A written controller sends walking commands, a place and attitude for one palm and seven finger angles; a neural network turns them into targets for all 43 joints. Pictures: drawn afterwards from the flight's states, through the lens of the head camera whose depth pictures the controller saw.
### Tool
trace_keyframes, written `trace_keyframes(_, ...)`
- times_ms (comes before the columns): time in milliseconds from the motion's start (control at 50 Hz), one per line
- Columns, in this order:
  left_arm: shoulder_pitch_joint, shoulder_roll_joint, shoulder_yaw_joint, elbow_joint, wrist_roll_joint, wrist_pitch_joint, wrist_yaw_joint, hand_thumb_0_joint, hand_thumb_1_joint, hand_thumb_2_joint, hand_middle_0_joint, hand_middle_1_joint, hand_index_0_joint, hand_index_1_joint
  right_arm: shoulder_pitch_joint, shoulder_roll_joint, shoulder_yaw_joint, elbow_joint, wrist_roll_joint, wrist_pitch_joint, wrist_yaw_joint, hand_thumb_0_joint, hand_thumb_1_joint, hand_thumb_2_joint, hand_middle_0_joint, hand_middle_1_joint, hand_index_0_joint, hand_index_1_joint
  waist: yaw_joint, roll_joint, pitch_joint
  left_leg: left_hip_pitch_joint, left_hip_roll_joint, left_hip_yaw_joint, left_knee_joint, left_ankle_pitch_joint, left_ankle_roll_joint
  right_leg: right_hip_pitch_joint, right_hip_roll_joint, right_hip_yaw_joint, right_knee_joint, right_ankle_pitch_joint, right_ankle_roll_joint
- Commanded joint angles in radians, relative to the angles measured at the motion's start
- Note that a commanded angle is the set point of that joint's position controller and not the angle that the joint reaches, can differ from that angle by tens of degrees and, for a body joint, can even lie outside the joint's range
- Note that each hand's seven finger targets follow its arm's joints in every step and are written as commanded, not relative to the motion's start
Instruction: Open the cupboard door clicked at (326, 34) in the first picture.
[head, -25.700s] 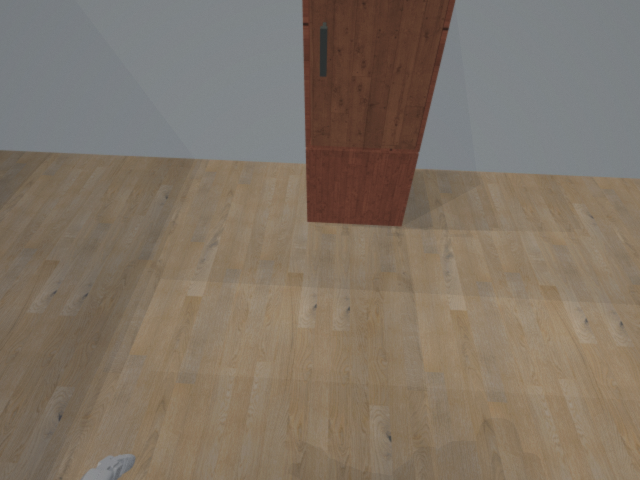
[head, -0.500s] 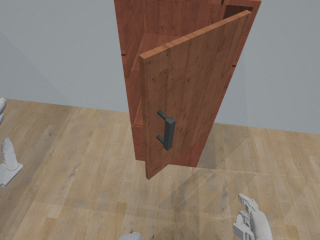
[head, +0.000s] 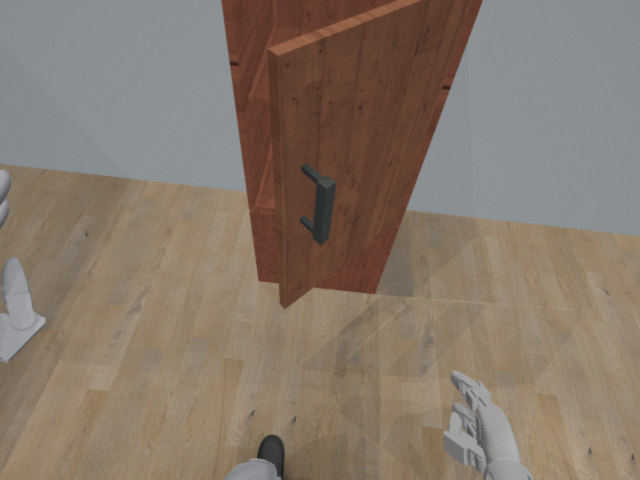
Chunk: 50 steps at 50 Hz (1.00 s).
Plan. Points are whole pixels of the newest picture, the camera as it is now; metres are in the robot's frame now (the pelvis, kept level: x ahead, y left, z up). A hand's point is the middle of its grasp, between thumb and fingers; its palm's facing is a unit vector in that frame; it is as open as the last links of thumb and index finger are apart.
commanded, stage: stop stepping back and stand still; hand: left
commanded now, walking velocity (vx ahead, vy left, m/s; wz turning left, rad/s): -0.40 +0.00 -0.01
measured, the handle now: (315, 205) +0.50 +0.06 +0.01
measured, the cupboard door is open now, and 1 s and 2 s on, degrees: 48 48 48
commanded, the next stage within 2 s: let the arm hang, fingers relaxed in 0.92 s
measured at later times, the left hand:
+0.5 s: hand out of the picture +0.11 +0.24 +0.17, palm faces +0.42 -0.79 -0.44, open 7.4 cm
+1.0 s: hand out of the picture +0.10 +0.26 +0.16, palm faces +0.43 -0.77 -0.48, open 7.4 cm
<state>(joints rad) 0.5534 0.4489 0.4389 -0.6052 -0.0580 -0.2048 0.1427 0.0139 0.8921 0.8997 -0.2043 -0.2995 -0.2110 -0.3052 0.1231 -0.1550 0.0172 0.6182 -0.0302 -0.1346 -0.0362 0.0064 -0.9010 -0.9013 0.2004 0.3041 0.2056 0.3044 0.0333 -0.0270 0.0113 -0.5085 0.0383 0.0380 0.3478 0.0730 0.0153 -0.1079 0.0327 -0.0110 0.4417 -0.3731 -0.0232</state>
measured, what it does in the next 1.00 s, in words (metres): steps on the spot: left foot, then left foot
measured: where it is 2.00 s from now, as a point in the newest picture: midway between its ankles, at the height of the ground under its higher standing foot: outside the picture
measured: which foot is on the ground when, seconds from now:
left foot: down 0.00-0.04, up 0.06-0.14, down 0.16-0.36, up 0.38-0.52, down 0.54-1.00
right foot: down 0.00-1.00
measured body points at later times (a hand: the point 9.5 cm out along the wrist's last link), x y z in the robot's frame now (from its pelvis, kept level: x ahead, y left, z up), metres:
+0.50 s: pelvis -0.07 -0.02 +0.01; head -0.09 -0.01 +0.46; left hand +0.08 +0.28 +0.19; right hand +0.06 -0.27 -0.08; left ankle -0.05 +0.10 -0.71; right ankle -0.11 -0.11 -0.73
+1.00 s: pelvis -0.09 -0.01 +0.01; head -0.09 -0.01 +0.46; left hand +0.07 +0.30 +0.19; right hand +0.08 -0.24 -0.08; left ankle -0.06 +0.11 -0.73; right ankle -0.11 -0.11 -0.73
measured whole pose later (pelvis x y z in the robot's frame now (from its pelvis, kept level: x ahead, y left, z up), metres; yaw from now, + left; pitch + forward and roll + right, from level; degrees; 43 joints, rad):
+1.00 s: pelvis -0.09 -0.01 +0.01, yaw +1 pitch -1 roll +0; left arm 0.55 0.39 0.40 -0.41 -0.04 -0.20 0.13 0.01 0.89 0.90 -0.21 -0.30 -0.22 -0.31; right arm 0.22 -0.22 0.00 0.65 -0.01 -0.13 -0.08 0.01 -0.90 -0.90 0.20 0.30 0.20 0.30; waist 0.01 0.02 0.01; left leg -0.26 0.02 0.01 0.48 -0.20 0.00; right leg -0.16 0.02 -0.04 0.46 -0.28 -0.02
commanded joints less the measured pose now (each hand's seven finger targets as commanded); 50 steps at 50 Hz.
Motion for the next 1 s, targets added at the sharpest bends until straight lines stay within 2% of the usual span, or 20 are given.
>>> trace_keyframes(0,-0.015,0.272,0.199,-0.174,-0.028,-0.084,0.005,0.0,0.9,0.9,-0.2,-0.3,-0.2,-0.3,-0.072,-0.141,-0.05,-0.13,0.019,-0.006,-0.033,0.0,-0.9,-0.9,0.2,0.3,0.2,0.3,-0.01,-0.092,-0.215,0.37,0.006,-0.013,0.287,-0.272,-0.03,-0.21,-0.247,0.142,-0.187,0.536,-0.048)
trace_keyframes(20,-0.03,0.298,0.227,-0.166,-0.021,-0.092,0.007,0.0,0.9,0.9,-0.2,-0.3,-0.2,-0.3,-0.086,-0.141,-0.043,-0.14,0.018,-0.014,-0.039,0.0,-0.9,-0.9,0.2,0.3,0.2,0.3,0.0,-0.094,-0.184,0.272,-0.016,-0.004,0.379,-0.376,-0.033,-0.2,-0.285,0.152,-0.167,0.66,-0.049)
trace_keyframes(60,0.049,0.252,0.213,-0.129,-0.005,-0.062,0.003,0.0,0.9,0.9,-0.2,-0.3,-0.2,-0.3,-0.083,-0.147,-0.051,-0.169,0.05,-0.009,-0.044,0.0,-0.9,-0.9,0.2,0.3,0.2,0.3,-0.003,-0.218,-0.198,0.113,-0.056,-0.003,0.453,-0.401,-0.012,-0.018,-0.252,0.084,-0.026,1.008,-0.006)
trace_keyframes(80,0.088,0.251,0.226,-0.109,-0.01,-0.04,0.006,0.0,0.9,0.9,-0.2,-0.3,-0.2,-0.3,-0.1,-0.146,-0.043,-0.183,0.041,-0.003,-0.049,0.0,-0.9,-0.9,0.2,0.3,0.2,0.3,-0.01,-0.151,-0.225,0.112,-0.046,-0.004,0.385,-0.335,-0.01,0.015,-0.247,0.09,0.018,1.0,-0.025)
trace_keyframes(120,0.1,0.185,0.172,-0.106,-0.018,-0.015,0.009,0.0,0.9,0.9,-0.2,-0.3,-0.2,-0.3,-0.057,-0.159,-0.03,-0.158,0.035,0.006,-0.058,0.0,-0.9,-0.9,0.2,0.3,0.2,0.3,-0.052,0.032,-0.2,0.316,-0.038,-0.005,0.19,-0.016,0.007,-0.074,-0.169,0.02,0.055,0.779,0.002)
trace_keyframes(160,0.046,0.178,0.138,-0.122,-0.016,-0.014,0.015,0.0,0.9,0.9,-0.2,-0.3,-0.2,-0.3,-0.02,-0.197,-0.043,-0.143,0.034,-0.015,-0.062,0.0,-0.9,-0.9,0.2,0.3,0.2,0.3,-0.044,0.19,-0.212,0.489,0.059,-0.11,0.114,0.275,0.051,-0.188,-0.06,-0.021,0.126,0.404,0.056)
trace_keyframes(180,0.01,0.17,0.102,-0.115,-0.018,-0.016,0.009,0.0,0.9,0.9,-0.2,-0.3,-0.2,-0.3,-0.001,-0.208,-0.051,-0.135,0.047,-0.034,-0.058,0.0,-0.9,-0.9,0.2,0.3,0.2,0.3,-0.051,0.192,-0.18,0.497,0.111,-0.181,0.054,0.187,0.063,-0.232,-0.04,-0.021,0.153,0.086,0.059)
trace_keyframes(220,0.044,0.171,0.107,-0.067,-0.005,-0.01,0.02,0.0,0.9,0.9,-0.2,-0.3,-0.2,-0.3,0.012,-0.201,-0.048,-0.134,0.024,-0.05,-0.058,0.0,-0.9,-0.9,0.2,0.3,0.2,0.3,-0.037,0.229,-0.154,0.407,0.148,-0.287,-0.022,0.069,0.09,-0.211,-0.015,-0.001,0.132,-0.08,0.046)
trace_keyframes(260,0.007,0.17,0.11,-0.079,0.003,-0.012,0.021,0.0,0.9,0.9,-0.2,-0.3,-0.2,-0.3,-0.012,-0.205,-0.047,-0.137,0.02,-0.052,-0.057,0.0,-0.9,-0.9,0.2,0.3,0.2,0.3,-0.032,0.2,-0.09,0.202,0.138,-0.271,-0.119,-0.321,0.075,-0.079,-0.022,-0.009,0.084,-0.077,0.029)
trace_keyframes(300,0.006,0.166,0.108,-0.081,0.01,-0.015,0.02,0.0,0.9,0.9,-0.2,-0.3,-0.2,-0.3,-0.027,-0.196,-0.048,-0.154,0.023,-0.043,-0.054,0.0,-0.9,-0.9,0.2,0.3,0.2,0.3,-0.038,0.113,-0.037,0.11,0.045,-0.164,-0.054,-0.524,0.023,-0.053,-0.058,0.023,-0.093,-0.061,-0.001)
trace_keyframes(340,0.034,0.164,0.101,-0.081,0.008,-0.022,0.017,0.0,0.9,0.9,-0.2,-0.3,-0.2,-0.3,-0.012,-0.188,-0.068,-0.143,0.025,-0.028,-0.048,0.0,-0.9,-0.9,0.2,0.3,0.2,0.3,-0.042,-0.103,-0.016,0.235,-0.063,-0.064,0.353,-0.395,-0.032,-0.323,-0.249,0.288,-0.318,-0.349,-0.097)
trace_keyframes(360,0.009,0.157,0.094,-0.095,0.008,-0.024,0.017,0.0,0.9,0.9,-0.2,-0.3,-0.2,-0.3,-0.01,-0.193,-0.076,-0.126,0.027,-0.02,-0.047,0.0,-0.9,-0.9,0.2,0.3,0.2,0.3,-0.037,-0.146,0.027,0.194,-0.056,-0.072,0.545,-0.373,-0.034,-0.395,-0.337,0.35,-0.347,-0.32,-0.142)
trace_keyframes(380,-0.031,0.177,0.113,-0.123,0.01,-0.032,0.022,0.0,0.9,0.9,-0.2,-0.3,-0.2,-0.3,-0.008,-0.199,-0.074,-0.118,0.026,-0.02,-0.045,0.0,-0.9,-0.9,0.2,0.3,0.2,0.3,-0.041,-0.109,0.02,0.137,-0.043,-0.088,0.631,-0.387,-0.031,-0.377,-0.344,0.341,-0.324,-0.228,-0.154)
trace_keyframes(420,-0.095,0.161,0.095,-0.092,0.025,-0.043,0.026,0.0,0.9,0.9,-0.2,-0.3,-0.2,-0.3,0.013,-0.18,-0.058,-0.111,0.025,-0.035,-0.046,0.0,-0.9,-0.9,0.2,0.3,0.2,0.3,-0.053,-0.037,0.012,0.105,0.01,-0.083,0.47,-0.404,-0.009,-0.243,-0.303,0.217,-0.214,-0.022,-0.126)
trace_keyframes(480,-0.163,0.135,0.061,-0.022,0.037,-0.052,0.035,0.0,0.9,0.9,-0.2,-0.3,-0.2,-0.3,0.015,-0.174,-0.052,-0.095,0.022,-0.061,-0.071,0.0,-0.9,-0.9,0.2,0.3,0.2,0.3,-0.055,0.058,0.025,0.282,-0.009,-0.018,0.137,-0.345,0.013,-0.242,-0.193,0.112,-0.11,-0.037,-0.063)
trace_keyframes(540,-0.159,0.131,0.067,-0.046,0.037,-0.063,0.039,0.0,0.9,0.9,-0.2,-0.3,-0.2,-0.3,0.034,-0.204,-0.058,-0.119,0.029,-0.075,-0.074,0.0,-0.9,-0.9,0.2,0.3,0.2,0.3,-0.036,0.257,-0.024,0.352,0.141,-0.26,0.004,-0.309,0.086,-0.247,-0.051,0.027,0.098,0.063,0.012)
trace_keyframes(620,-0.099,0.136,0.081,-0.059,0.03,-0.059,0.019,0.0,0.9,0.9,-0.2,-0.3,-0.2,-0.3,0.028,-0.183,-0.047,-0.111,0.024,-0.08,-0.059,0.0,-0.9,-0.9,0.2,0.3,0.2,0.3,-0.036,0.152,-0.071,0.266,0.132,-0.219,0.021,-0.132,0.081,-0.114,-0.027,-0.028,0.108,0.107,0.031)
trace_keyframes(740,0.012,0.133,0.099,-0.043,0.014,-0.055,0.016,0.0,0.9,0.9,-0.2,-0.3,-0.2,-0.3,0.019,-0.169,-0.051,-0.118,0.028,-0.075,-0.035,0.0,-0.9,-0.9,0.2,0.3,0.2,0.3,-0.043,-0.011,-0.121,0.27,0.003,-0.048,0.192,-0.152,0.002,-0.077,-0.151,0.134,-0.063,0.354,-0.027)
trace_keyframes(900,-0.071,0.135,0.09,-0.01,0.015,-0.051,0.012,0.0,0.9,0.9,-0.2,-0.3,-0.2,-0.3,-0.008,-0.168,-0.048,-0.125,0.026,-0.054,-0.054,0.0,-0.9,-0.9,0.2,0.3,0.2,0.3,-0.04,0.063,-0.033,0.322,0.024,-0.081,0.068,-0.184,0.004,-0.159,-0.088,0.072,-0.108,0.191,0.012)
trace_keyframes(980,-0.108,0.117,0.054,-0.021,0.022,-0.049,0.01,0.0,0.9,0.9,-0.2,-0.3,-0.2,-0.3,-0.007,-0.175,-0.05,-0.127,0.027,-0.066,-0.058,0.0,-0.9,-0.9,0.2,0.3,0.2,0.3,-0.035,0.098,-0.057,0.328,0.031,-0.094,0.021,-0.186,0.008,-0.109,-0.067,0.039,-0.101,0.2,0.025)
